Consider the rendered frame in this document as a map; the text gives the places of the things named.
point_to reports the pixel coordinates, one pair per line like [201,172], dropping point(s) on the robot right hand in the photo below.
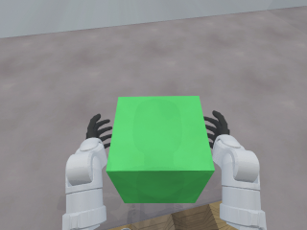
[221,127]

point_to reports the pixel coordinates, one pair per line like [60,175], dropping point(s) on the carton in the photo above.
[159,150]

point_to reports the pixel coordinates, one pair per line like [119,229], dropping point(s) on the robot left hand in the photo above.
[93,132]

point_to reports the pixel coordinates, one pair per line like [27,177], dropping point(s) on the right robot forearm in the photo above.
[241,206]

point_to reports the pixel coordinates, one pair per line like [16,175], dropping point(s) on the left robot forearm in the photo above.
[85,209]

